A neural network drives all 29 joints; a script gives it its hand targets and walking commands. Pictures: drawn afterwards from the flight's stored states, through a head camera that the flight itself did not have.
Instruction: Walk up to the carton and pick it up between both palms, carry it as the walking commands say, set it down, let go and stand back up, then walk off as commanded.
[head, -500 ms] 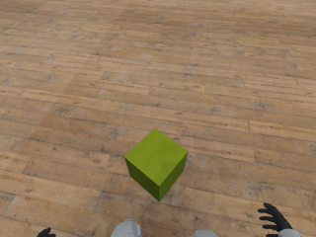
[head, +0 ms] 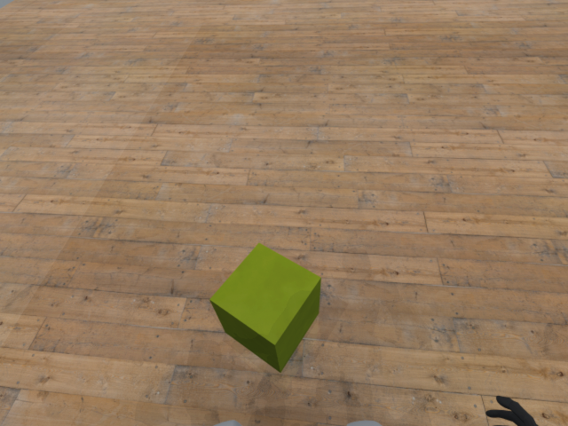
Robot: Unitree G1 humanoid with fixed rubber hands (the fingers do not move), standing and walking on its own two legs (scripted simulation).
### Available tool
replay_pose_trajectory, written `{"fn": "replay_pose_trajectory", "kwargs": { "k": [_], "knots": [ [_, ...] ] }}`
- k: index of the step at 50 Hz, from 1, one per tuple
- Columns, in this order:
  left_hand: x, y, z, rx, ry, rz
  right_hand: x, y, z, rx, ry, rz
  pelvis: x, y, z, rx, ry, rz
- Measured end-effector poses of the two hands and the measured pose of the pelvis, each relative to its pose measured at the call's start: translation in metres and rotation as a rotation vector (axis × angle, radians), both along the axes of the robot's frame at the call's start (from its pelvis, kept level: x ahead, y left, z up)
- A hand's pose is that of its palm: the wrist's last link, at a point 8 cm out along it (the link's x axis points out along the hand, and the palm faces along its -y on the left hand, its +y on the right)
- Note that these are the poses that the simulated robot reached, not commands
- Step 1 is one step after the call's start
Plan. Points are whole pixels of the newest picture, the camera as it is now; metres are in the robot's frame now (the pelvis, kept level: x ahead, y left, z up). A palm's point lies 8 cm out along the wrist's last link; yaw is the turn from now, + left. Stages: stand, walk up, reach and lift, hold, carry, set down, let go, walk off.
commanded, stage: walk up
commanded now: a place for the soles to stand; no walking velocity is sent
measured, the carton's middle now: (269, 307) +0.56 +0.07 -0.61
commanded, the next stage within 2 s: none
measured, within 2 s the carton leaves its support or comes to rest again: neither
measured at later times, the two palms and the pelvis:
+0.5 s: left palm out of the picture +0.21 +0.49 -0.08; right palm out of the picture +0.09 -0.18 -0.13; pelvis +0.06 +0.15 -0.02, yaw -14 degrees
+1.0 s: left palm out of the picture +0.37 +0.67 -0.11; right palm out of the picture +0.11 +0.01 -0.16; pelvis +0.14 +0.36 -0.07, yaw -23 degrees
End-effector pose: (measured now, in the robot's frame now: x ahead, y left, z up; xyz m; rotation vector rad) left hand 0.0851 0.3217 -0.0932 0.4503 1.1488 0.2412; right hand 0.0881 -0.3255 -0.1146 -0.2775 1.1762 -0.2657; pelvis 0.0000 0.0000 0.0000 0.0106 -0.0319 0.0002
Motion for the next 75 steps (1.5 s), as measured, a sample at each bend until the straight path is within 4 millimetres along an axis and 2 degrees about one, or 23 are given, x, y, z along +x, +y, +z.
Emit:
{"fn": "replay_pose_trajectory", "kwargs": {
  "k": [2, 5, 9, 13, 15, 17, 23, 27, 30, 34, 40, 44, 47, 52, 59, 63, 66, 71, 75],
  "knots": [
    [-0.001, 0.006, 0.004, 0.033, -0.015, -0.015, 0.005, -0.001, 0.001, 0.002, -0.011, 0.007, 0.001, 0.005, -0.001, -0.005, 0.004, -0.016],
    [-0.015, 0.032, 0.014, 0.107, 0.024, -0.018, 0.025, -0.001, 0.005, -0.015, -0.076, 0.011, 0.005, 0.021, -0.004, -0.021, 0.007, -0.065],
    [-0.026, 0.086, 0.027, 0.214, 0.076, -0.003, 0.052, 0.014, 0.009, -0.036, -0.158, 0.016, 0.014, 0.049, -0.011, -0.043, 0.006, -0.084],
    [-0.013, 0.142, 0.029, 0.285, 0.068, -0.021, 0.075, 0.046, 0.005, -0.052, -0.201, 0.036, 0.024, 0.084, -0.025, -0.044, 0.012, -0.099],
    [0.002, 0.167, 0.022, 0.302, 0.066, -0.042, 0.078, 0.066, 0.000, -0.058, -0.213, 0.042, 0.029, 0.104, -0.034, -0.016, 0.004, -0.111],
    [0.023, 0.179, 0.015, 0.304, 0.058, -0.069, 0.070, 0.087, -0.007, -0.047, -0.211, 0.026, 0.034, 0.120, -0.038, -0.005, -0.001, -0.144],
    [0.103, 0.173, 0.010, 0.216, 0.002, -0.210, 0.017, 0.139, -0.016, 0.020, -0.139, -0.128, 0.052, 0.148, -0.026, -0.010, -0.007, -0.226],
    [0.148, 0.167, 0.010, 0.196, -0.060, -0.293, -0.017, 0.157, -0.024, 0.032, -0.088, -0.226, 0.069, 0.160, -0.028, -0.021, -0.007, -0.272],
    [0.172, 0.176, 0.014, 0.209, -0.129, -0.315, -0.028, 0.170, -0.031, 0.023, -0.034, -0.257, 0.079, 0.174, -0.032, -0.054, -0.018, -0.280],
    [0.193, 0.204, 0.022, 0.234, -0.194, -0.303, -0.019, 0.185, -0.033, -0.003, -0.033, -0.268, 0.092, 0.201, -0.035, -0.068, -0.036, -0.299],
    [0.221, 0.262, 0.016, 0.262, -0.202, -0.333, 0.018, 0.214, -0.033, -0.053, -0.121, -0.258, 0.110, 0.256, -0.051, -0.051, -0.038, -0.331],
    [0.247, 0.309, -0.001, 0.266, -0.191, -0.355, 0.035, 0.251, -0.037, -0.091, -0.147, -0.251, 0.124, 0.306, -0.067, -0.020, -0.034, -0.351],
    [0.267, 0.335, -0.011, 0.259, -0.177, -0.358, 0.031, 0.291, -0.044, -0.090, -0.136, -0.267, 0.135, 0.338, -0.072, -0.023, -0.033, -0.384],
    [0.298, 0.352, -0.013, 0.216, -0.150, -0.415, 0.015, 0.354, -0.049, -0.032, -0.087, -0.353, 0.148, 0.370, -0.062, -0.029, -0.015, -0.434],
    [0.323, 0.357, -0.016, 0.112, -0.142, -0.510, 0.007, 0.413, -0.046, -0.007, -0.042, -0.435, 0.165, 0.405, -0.049, -0.061, 0.001, -0.490],
    [0.337, 0.366, -0.027, 0.050, -0.133, -0.516, 0.017, 0.432, -0.031, -0.045, -0.062, -0.445, 0.176, 0.430, -0.045, -0.039, -0.012, -0.508],
    [0.347, 0.365, -0.032, 0.004, -0.095, -0.534, 0.016, 0.444, -0.016, -0.093, -0.086, -0.460, 0.185, 0.447, -0.038, -0.057, -0.009, -0.532],
    [0.365, 0.365, -0.033, -0.041, -0.044, -0.559, -0.006, 0.466, 0.016, -0.149, -0.053, -0.536, 0.190, 0.462, -0.019, -0.052, -0.021, -0.579],
    [0.372, 0.368, -0.028, -0.048, -0.001, -0.578, -0.030, 0.483, 0.035, -0.168, 0.004, -0.597, 0.193, 0.470, -0.004, -0.049, -0.018, -0.607]
  ]
}}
